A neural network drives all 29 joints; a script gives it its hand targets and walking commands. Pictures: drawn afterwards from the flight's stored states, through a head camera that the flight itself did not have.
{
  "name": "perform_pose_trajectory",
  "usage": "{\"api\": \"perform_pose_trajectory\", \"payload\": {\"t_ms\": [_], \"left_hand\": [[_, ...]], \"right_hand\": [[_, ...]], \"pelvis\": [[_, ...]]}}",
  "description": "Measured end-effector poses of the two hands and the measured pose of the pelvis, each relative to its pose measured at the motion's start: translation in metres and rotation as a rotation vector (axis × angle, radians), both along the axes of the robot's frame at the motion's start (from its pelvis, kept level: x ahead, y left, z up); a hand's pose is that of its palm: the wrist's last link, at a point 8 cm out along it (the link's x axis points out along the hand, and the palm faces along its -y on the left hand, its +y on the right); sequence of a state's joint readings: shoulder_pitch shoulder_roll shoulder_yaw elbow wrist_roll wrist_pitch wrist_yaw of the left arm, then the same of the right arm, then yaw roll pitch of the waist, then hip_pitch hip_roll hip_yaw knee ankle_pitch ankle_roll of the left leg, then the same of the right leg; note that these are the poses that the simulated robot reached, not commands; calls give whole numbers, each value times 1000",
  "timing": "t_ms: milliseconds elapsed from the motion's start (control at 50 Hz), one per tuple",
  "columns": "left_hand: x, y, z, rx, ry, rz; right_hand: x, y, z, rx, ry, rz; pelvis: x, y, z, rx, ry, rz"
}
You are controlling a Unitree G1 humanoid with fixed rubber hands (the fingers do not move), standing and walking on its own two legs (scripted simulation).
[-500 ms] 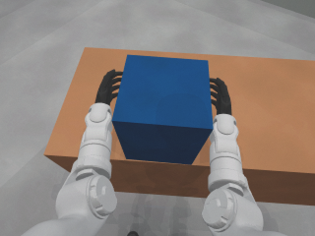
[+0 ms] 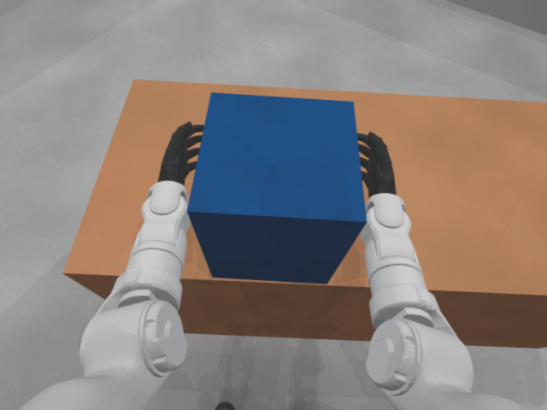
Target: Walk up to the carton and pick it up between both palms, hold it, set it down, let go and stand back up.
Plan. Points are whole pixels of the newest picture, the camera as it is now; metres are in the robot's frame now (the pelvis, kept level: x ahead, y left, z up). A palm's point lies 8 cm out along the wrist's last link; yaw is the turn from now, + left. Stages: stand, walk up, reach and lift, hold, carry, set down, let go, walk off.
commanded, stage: set down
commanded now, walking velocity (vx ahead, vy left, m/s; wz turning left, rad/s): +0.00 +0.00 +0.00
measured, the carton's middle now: (275, 198) +0.43 -0.01 -0.01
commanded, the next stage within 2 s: none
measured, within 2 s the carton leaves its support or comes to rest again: neither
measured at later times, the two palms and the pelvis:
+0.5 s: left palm (151, 160) +0.45 +0.17 +0.07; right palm (417, 185) +0.42 -0.22 +0.06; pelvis -0.03 +0.02 -0.02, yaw -4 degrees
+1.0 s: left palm (125, 126) +0.46 +0.19 +0.13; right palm (450, 148) +0.43 -0.23 +0.13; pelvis -0.04 +0.01 -0.02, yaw -4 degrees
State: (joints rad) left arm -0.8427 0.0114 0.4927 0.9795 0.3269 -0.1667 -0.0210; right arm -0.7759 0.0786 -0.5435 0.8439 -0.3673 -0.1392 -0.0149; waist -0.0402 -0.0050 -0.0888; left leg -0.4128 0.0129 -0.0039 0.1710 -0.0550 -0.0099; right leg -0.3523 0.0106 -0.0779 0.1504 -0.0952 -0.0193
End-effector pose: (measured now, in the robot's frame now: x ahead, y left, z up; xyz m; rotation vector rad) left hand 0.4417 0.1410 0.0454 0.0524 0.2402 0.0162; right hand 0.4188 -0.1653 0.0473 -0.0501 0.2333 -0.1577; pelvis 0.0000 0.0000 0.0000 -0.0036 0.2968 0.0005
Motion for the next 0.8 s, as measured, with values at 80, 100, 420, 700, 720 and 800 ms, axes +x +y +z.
{"api": "perform_pose_trajectory", "payload": {"t_ms": [80, 100, 420, 700, 720, 800], "left_hand": [[8, 0, -3, -1, 1, -3], [10, 0, -4, 0, 2, -3], [14, 24, 14, 19, 0, 24], [13, 42, 39, 10, -37, 49], [13, 43, 41, 7, -39, 50], [14, 46, 50, 1, -55, 48]], "right_hand": [[8, -1, -4, 29, 14, 4], [9, -1, -5, 31, 17, 4], [0, -41, 2, 27, 60, -55], [0, -62, 33, 17, 36, -30], [0, -61, 35, 18, 33, -27], [3, -60, 45, 23, 24, -20]], "pelvis": [[-3, 2, -4, -3, 78, -23], [-4, 3, -5, -4, 96, -27], [-28, 15, -15, -18, 184, -57], [-43, 13, -23, -16, 193, -63], [-43, 12, -23, -16, 192, -62], [-43, 11, -23, -17, 184, -57]]}}
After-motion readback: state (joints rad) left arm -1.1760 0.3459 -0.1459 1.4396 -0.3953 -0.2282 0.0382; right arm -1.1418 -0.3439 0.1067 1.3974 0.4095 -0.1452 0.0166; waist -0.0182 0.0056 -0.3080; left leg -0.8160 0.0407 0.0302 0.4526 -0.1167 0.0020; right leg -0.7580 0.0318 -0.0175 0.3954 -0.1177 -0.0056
